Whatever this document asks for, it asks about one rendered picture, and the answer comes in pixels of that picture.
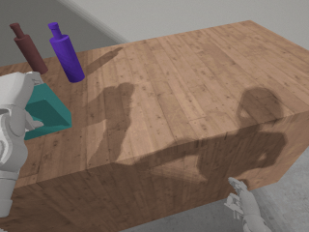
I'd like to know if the table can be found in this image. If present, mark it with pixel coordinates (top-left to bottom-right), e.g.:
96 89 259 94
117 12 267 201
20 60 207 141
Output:
0 19 309 232

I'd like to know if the robot left forearm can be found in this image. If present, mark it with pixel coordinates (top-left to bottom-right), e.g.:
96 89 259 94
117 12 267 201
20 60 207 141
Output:
0 104 28 218

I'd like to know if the sponge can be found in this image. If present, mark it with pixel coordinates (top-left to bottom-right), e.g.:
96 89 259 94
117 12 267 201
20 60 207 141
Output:
24 83 72 141

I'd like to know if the left robot hand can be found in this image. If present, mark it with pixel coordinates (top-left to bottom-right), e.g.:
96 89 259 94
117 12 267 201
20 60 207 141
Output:
0 72 44 132

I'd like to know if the robot right forearm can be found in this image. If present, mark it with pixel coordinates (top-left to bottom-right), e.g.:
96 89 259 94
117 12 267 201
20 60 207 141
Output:
242 214 271 232

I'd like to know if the right robot hand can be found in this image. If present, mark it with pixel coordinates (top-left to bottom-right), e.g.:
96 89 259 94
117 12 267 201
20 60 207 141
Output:
224 177 261 222

